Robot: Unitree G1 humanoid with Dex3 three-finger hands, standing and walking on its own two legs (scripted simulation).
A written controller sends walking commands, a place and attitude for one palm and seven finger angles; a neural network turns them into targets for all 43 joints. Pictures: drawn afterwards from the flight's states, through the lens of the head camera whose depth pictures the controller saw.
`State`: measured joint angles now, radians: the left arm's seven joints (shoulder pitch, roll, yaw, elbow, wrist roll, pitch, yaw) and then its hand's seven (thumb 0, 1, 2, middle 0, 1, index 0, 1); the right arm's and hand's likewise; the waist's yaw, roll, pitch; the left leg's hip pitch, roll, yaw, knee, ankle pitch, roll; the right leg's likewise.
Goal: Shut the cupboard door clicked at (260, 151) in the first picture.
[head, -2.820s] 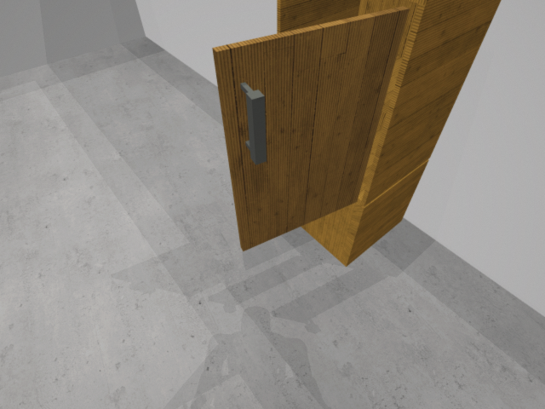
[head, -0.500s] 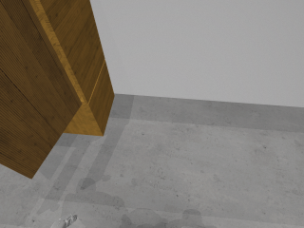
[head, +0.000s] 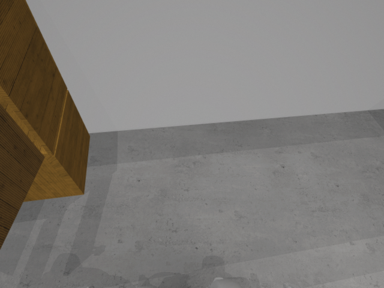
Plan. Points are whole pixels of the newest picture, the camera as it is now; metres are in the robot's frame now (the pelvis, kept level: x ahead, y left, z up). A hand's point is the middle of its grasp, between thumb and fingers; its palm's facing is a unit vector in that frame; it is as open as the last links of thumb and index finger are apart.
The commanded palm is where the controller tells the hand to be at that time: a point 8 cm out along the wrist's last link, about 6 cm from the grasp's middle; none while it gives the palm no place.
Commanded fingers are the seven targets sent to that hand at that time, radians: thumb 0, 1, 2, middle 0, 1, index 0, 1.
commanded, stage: walk to a spot facing it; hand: left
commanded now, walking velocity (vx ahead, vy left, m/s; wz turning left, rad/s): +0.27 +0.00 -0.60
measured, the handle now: out of the picture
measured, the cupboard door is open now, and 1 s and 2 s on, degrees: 78 78 78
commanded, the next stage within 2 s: turn to face it in 1.12 s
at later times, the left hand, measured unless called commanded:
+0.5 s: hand (151, 251) +0.21 +0.11 -0.15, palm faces -0.28 -0.93 -0.22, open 7.4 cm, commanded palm none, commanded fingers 0.00 0.90 0.90 -0.20 -0.30 -0.20 -0.30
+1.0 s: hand (191, 157) +0.49 +0.03 -0.15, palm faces -0.50 -0.85 -0.17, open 7.4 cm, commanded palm none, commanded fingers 0.00 0.90 0.90 -0.20 -0.30 -0.20 -0.30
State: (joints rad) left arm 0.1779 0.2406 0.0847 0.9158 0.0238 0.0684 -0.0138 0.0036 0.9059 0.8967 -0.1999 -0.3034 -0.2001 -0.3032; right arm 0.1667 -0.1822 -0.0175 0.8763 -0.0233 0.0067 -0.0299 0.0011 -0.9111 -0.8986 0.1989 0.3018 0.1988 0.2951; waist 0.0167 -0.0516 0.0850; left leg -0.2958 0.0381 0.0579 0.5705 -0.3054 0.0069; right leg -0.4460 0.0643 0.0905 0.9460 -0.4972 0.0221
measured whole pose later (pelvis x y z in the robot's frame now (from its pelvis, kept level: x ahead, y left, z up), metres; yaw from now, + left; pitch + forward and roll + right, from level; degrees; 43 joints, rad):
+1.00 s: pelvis +0.32 -0.09 +0.01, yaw -32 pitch +1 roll +0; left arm 0.18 0.21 0.09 0.96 0.04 0.02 -0.05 0.00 0.91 0.90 -0.19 -0.30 -0.19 -0.30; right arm 0.35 -0.17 -0.03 1.00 -0.02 -0.07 -0.02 0.00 -0.94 -0.90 0.20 0.30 0.20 0.30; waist 0.01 -0.03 0.05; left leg -0.11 0.05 0.26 0.36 -0.27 0.03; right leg -0.66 -0.07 -0.03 1.12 -0.15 0.00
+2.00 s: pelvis +0.54 -0.31 +0.00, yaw -20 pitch +1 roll -1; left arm 0.16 0.22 0.07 0.92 0.02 0.05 0.01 0.00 0.91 0.90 -0.20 -0.30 -0.20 -0.30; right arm 0.21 -0.20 -0.04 0.97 -0.02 0.03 0.00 0.00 -0.91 -0.90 0.20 0.30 0.20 0.30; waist 0.00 0.00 0.08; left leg -0.33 -0.02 0.01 0.54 -0.22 0.05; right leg -0.49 -0.08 0.02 1.02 -0.41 0.07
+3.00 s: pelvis +0.55 -0.39 +0.00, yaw +18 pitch +1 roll +1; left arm 0.15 0.19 0.04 0.87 0.03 0.01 0.02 0.00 0.91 0.90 -0.20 -0.30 -0.20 -0.30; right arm 0.20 -0.24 -0.08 0.94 -0.01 0.08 0.02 0.00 -0.91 -0.90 0.20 0.30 0.20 0.30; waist -0.03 0.05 0.09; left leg -0.46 -0.07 -0.08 0.92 -0.47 -0.02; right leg -0.29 -0.04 -0.07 0.59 -0.32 -0.01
